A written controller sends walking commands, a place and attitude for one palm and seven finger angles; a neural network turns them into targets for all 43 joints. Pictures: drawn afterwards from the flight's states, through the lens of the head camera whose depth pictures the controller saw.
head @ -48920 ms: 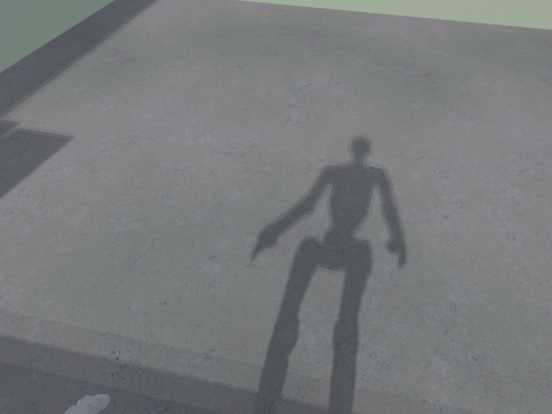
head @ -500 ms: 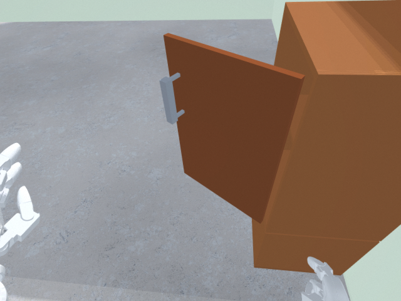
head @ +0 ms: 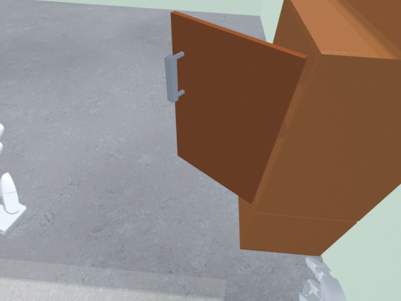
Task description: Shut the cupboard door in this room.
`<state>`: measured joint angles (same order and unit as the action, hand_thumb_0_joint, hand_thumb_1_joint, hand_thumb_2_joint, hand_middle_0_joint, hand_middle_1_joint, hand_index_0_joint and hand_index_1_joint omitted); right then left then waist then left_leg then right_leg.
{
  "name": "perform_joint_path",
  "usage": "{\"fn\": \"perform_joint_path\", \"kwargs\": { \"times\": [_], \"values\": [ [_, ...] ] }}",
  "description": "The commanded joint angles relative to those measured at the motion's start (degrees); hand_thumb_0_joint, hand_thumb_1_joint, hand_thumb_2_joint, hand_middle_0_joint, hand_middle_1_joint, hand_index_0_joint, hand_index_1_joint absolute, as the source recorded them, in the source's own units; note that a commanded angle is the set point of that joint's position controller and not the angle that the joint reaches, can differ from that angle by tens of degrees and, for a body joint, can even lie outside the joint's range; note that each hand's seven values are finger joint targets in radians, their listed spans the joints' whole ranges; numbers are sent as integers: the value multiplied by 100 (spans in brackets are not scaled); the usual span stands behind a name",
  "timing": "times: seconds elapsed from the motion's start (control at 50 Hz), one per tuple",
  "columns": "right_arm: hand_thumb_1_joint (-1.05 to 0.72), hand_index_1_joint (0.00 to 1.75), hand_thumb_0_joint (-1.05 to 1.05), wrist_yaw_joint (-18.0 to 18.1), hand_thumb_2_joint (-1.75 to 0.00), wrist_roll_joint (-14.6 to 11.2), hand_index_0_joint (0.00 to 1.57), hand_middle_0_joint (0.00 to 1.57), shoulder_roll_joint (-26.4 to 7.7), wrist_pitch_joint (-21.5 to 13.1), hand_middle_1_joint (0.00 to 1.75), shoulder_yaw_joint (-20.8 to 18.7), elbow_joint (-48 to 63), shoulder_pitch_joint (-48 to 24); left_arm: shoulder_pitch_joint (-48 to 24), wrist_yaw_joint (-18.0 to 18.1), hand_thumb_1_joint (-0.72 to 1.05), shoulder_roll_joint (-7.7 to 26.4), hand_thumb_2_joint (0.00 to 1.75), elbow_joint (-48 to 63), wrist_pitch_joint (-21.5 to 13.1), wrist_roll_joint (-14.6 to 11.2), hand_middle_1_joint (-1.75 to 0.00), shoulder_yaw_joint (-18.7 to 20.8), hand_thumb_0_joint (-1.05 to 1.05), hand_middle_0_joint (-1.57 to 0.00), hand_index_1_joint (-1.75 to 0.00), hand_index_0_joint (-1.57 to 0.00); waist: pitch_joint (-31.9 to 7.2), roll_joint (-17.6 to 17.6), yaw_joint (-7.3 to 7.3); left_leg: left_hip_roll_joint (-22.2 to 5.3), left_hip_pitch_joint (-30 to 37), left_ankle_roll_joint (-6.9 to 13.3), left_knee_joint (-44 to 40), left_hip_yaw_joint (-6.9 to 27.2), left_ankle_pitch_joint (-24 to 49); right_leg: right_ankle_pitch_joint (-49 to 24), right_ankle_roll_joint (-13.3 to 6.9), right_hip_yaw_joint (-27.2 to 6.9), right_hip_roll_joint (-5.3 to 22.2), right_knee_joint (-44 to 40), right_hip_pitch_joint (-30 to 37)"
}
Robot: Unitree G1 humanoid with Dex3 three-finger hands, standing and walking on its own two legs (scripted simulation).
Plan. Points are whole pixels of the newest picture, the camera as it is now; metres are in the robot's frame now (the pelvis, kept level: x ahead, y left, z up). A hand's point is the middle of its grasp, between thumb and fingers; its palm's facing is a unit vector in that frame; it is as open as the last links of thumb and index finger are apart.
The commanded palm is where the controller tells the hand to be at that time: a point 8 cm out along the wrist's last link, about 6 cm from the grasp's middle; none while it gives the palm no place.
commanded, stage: step back with the hand held close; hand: left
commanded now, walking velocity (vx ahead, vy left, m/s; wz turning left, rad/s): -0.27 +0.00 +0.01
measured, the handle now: (176, 77) +0.72 +0.13 +0.07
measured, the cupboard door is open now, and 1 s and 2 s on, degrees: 56 56 56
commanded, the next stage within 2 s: stop stepping back and stand still in 1.10 s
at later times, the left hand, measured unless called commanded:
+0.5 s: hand out of the picture +0.14 +0.27 +0.18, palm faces +0.50 -0.73 -0.48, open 7.4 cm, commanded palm +0.08 +0.30 +0.19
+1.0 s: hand out of the picture +0.05 +0.28 +0.18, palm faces +0.53 -0.77 -0.35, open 7.4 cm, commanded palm +0.00 +0.31 +0.19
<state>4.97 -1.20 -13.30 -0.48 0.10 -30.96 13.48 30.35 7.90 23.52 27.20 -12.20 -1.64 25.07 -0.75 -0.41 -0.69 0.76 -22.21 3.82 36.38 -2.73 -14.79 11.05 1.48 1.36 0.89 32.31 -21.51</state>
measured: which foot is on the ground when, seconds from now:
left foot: down 0.00-1.00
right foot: down 0.00-0.70, up 0.72-0.90, down 0.92-1.00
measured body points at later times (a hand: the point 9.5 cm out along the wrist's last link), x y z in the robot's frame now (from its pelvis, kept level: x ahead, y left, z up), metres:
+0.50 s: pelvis -0.05 -0.01 -0.01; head -0.04 +0.02 +0.43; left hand +0.11 +0.31 +0.20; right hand +0.12 -0.24 -0.09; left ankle +0.05 +0.08 -0.72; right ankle +0.03 -0.14 -0.72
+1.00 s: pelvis -0.13 +0.00 +0.00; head -0.12 +0.03 +0.45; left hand +0.01 +0.32 +0.20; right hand +0.08 -0.20 -0.07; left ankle +0.03 +0.09 -0.72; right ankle -0.17 -0.15 -0.73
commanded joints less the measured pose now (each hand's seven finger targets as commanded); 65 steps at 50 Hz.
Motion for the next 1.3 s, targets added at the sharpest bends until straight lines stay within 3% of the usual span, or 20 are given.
{"fn": "perform_joint_path", "kwargs": {
  "times": [0.0, 0.2, 0.32, 0.36, 0.42, 0.52, 0.62, 0.68, 0.8, 0.84, 0.9, 0.94, 1.0, 1.06, 1.1, 1.16, 1.2, 1.22, 1.24, 1.28],
  "values": [
    [-90, 30, 0, 49, -90, 67, 20, 20, -828, -424, 30, -342, 833, -546, -639, 163, 90, 975, 90, 1190, -463, 49, -30, 623, 0, -20, -30, -20, -152, -447, 104, -773, -2030, 213, -1590, 1065, -2446, 565, -180, -780, 120, 24, 1617],
    [-90, 30, 0, -40, -90, 111, 20, 20, -772, -575, 30, -355, 694, -524, -479, 189, 90, 1046, 90, 1260, -691, 60, -30, 787, 0, -20, -30, -20, -367, -155, 107, -672, -1977, 131, -1250, 1072, -2176, 511, -293, -1079, 232, -69, 1419],
    [-90, 30, 0, -8, -90, 129, 20, 20, -855, -679, 30, -402, 669, -619, -483, 164, 90, 1071, 90, 1338, -805, 147, -30, 991, 0, -20, -30, -20, -472, -1077, 67, -1439, -3225, 452, -2212, 1684, -3130, -96, -53, -503, -407, 1468, 2588],
    [-90, 30, 0, -6, -90, 137, 20, 20, -831, -703, 30, -450, 675, -626, -363, 133, 90, 1246, 90, 1187, -815, 157, -30, 1206, 0, -20, -30, -20, -407, -841, 47, -1436, -3228, 474, -2014, 1747, -2816, -383, -67, -622, -457, 1428, 2597],
    [-90, 30, 0, -49, -90, 121, 20, 20, -734, -710, 30, -430, 599, -540, -292, 49, 90, 1070, 90, 1343, -870, 37, -30, 1005, 0, -20, -30, -20, -627, -260, 105, -962, -2288, 209, -1260, 1204, -1929, -815, -259, -1175, -107, 784, 1895],
    [-90, 30, 0, -128, -90, 176, 20, 20, -556, -633, 30, -394, 498, -488, -454, 138, 90, 1153, 90, 1449, -814, 14, -30, 823, 0, -20, -30, -20, -465, 401, 183, -312, -846, -192, -80, 730, -1505, 951, -675, -2173, 842, -901, -102],
    [-90, 30, 0, -92, -90, 136, 20, 20, -576, -517, 30, -394, 517, -480, -332, 265, 90, 1280, 90, 1547, -850, -11, -30, 909, 0, -20, -30, -20, -605, 69, 275, -465, -193, -98, -697, 953, -1531, 1435, -402, -1206, 385, -896, -535],
    [-90, 30, 0, 33, -90, 140, 20, 20, -711, -694, 30, -439, 589, -722, -272, 210, 90, 1206, 90, 1586, -901, 47, -30, 1123, 0, -20, -30, -20, -736, -1574, 137, -1775, -2188, 414, -2769, 2254, -2998, 483, -6, -238, -683, 1593, 1666],
    [-90, 30, 0, -109, -90, 128, 20, 20, -577, -944, 30, -481, 382, -748, 241, 63, 90, 1017, 90, 1279, -773, -250, -30, 848, 0, -20, -30, -20, -776, -1386, 53, -1853, -526, -90, -2506, 1174, -1822, 1861, -213, 30, -527, 547, 951],
    [-90, 30, 0, -135, -90, 190, 20, 20, -537, -934, 30, -409, 218, -641, -99, 34, 90, 982, 90, 1422, -823, -292, -30, 627, 0, -20, -30, -20, -684, -1088, 92, -1721, 225, -387, -2234, 925, -1355, 1683, -258, -276, -248, -701, 581],
    [-90, 30, 0, -85, -90, 259, 20, 20, -400, -880, 30, -353, 34, -581, -1159, 144, 90, 1262, 90, 1456, -889, -143, -30, 561, 0, -20, -30, -20, -709, 195, 164, -976, 1581, -737, -547, -36, 45, 368, -697, -1753, 790, -1767, -781],
    [-90, 30, 0, -31, -90, 115, 20, 20, -388, -929, 30, -427, 78, -686, -1729, 130, 90, 1233, 90, 1462, -786, -21, -30, 257, 0, -20, -30, -20, -676, 1040, 242, -452, 2098, -612, 130, -186, 97, 174, -515, -1541, 864, -1899, -1507],
    [-90, 30, 0, 63, -90, 156, 20, 20, -444, -778, 30, -363, 159, -838, -1478, 71, 90, 1335, 90, 1456, -606, -31, -30, 483, 0, -20, -30, -20, -764, -200, 235, -694, 1964, -480, -917, 37, 1959, -1155, -106, -584, 4, -851, -787],
    [-90, 30, 0, -39, -90, 137, 20, 20, -643, -743, 30, -473, 432, -1007, -631, -83, 90, 1397, 90, 1109, -828, -162, -30, 984, 0, -20, -30, -20, -704, -1671, 155, -1787, -72, -246, -3325, 1393, -2216, 1550, -86, -34, -920, 420, 1031],
    [-90, 30, 0, -124, -90, 305, 20, 20, -600, -577, 30, -470, 573, -963, 75, -154, 90, 1466, 90, 1151, -727, -332, -30, 1262, 0, -20, -30, -20, -1089, -1833, -31, -2101, -990, -655, -3712, 1446, -2744, 2064, -382, 221, -1003, 1250, 1959],
    [-90, 30, 0, -279, -90, 154, 20, 20, -425, -588, 30, -452, 642, -884, 634, -130, 90, 1299, 90, 1510, -653, -486, -30, 1099, 0, -20, -30, -20, -1401, -1349, -102, -1246, -141, -716, -2223, 68, -1372, 1784, -317, 302, -570, -353, 1546],
    [-90, 30, 0, -260, -90, 128, 20, 20, -358, -599, 30, -405, 496, -634, 333, -22, 90, 1517, 90, 1917, -620, -340, -30, 996, 0, -20, -30, -20, -867, 502, 70, -283, 1142, -851, 461, -584, -669, 2021, -657, -1269, 944, -2281, -884],
    [-90, 30, 0, -242, -90, 168, 20, 20, -421, -567, 30, -411, 438, -561, -112, 66, 90, 1720, 90, 2093, -537, -229, -30, 974, 0, -20, -30, -20, -545, 1220, 72, 19, 977, -805, 2055, -191, -838, 3145, -1122, -2329, 1846, -2905, -1932],
    [-90, 30, 0, -219, -90, 163, 20, 20, -427, -524, 30, -409, 361, -446, -203, 102, 90, 1514, 90, 1691, -338, -144, -30, 832, 0, -20, -30, -20, -216, 1575, 70, -159, 406, -699, 3206, 458, -982, 3772, -1462, -2523, 2070, -2847, -2277],
    [-90, 30, 0, -103, -90, 211, 20, 20, -412, -485, 30, -241, 283, -358, -845, 222, 90, 1212, 90, 1362, -205, -54, -30, 543, 0, -20, -30, -20, 193, 854, 296, -654, 346, -501, 2307, 665, -948, 2752, -1007, -1327, 1466, -2071, -1837]
  ]
}}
